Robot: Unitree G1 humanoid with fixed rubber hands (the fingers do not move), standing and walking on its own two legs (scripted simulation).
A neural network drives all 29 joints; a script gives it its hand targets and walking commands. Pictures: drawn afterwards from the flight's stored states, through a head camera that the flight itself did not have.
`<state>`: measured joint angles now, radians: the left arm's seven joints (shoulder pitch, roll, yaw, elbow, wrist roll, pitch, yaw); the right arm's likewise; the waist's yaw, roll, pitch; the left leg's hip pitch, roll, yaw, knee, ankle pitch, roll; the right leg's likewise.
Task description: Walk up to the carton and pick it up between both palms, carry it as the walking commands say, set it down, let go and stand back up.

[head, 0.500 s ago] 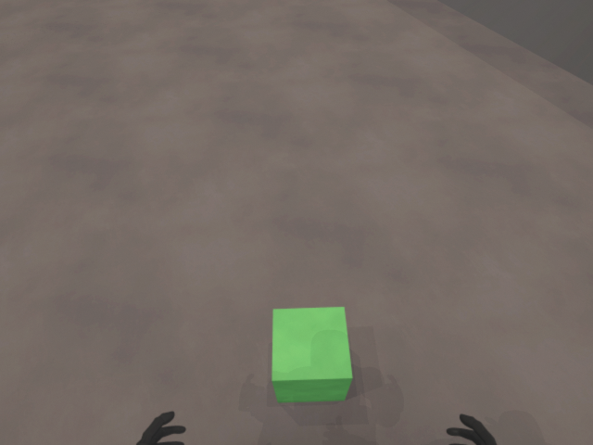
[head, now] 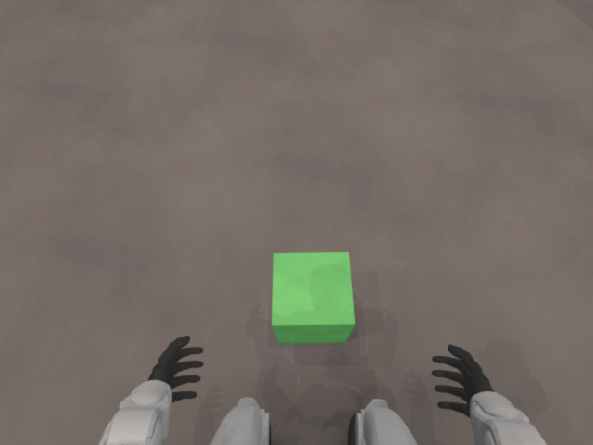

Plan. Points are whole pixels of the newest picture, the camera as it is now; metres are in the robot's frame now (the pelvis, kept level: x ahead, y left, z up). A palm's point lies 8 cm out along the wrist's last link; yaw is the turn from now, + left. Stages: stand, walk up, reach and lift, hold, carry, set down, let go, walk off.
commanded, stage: reach and lift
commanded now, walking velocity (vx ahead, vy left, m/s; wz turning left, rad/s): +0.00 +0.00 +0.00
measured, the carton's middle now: (311, 300) +0.48 +0.00 -0.60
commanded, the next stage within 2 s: none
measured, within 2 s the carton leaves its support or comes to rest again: neither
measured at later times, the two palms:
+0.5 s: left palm (190, 308) +0.32 +0.20 -0.13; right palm (440, 309) +0.33 -0.20 -0.13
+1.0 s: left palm (208, 242) +0.46 +0.20 -0.17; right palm (418, 238) +0.47 -0.19 -0.17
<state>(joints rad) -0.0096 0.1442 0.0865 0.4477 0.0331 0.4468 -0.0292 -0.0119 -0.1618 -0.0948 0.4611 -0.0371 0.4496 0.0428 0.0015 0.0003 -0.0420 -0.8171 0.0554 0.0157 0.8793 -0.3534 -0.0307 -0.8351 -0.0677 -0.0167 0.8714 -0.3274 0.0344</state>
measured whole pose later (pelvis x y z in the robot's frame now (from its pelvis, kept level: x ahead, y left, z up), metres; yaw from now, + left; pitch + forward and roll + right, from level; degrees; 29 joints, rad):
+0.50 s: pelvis -0.05 +0.00 -0.04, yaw +0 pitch +24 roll +0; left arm -0.65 0.17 0.18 0.70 -0.01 0.41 0.05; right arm -0.67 -0.20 -0.19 0.74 -0.02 0.41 -0.02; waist 0.02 -0.01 0.04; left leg -1.14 0.05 0.01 1.04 -0.32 -0.03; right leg -1.16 -0.06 0.01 1.03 -0.29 0.03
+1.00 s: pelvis -0.03 +0.00 -0.06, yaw +0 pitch +44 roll +1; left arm -1.01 0.21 0.33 0.82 0.00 0.13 0.06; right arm -1.06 -0.26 -0.28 0.89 -0.02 0.14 -0.02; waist 0.02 -0.01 -0.06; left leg -1.50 0.06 0.01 1.04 -0.31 -0.03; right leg -1.52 -0.06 0.01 1.03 -0.28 0.03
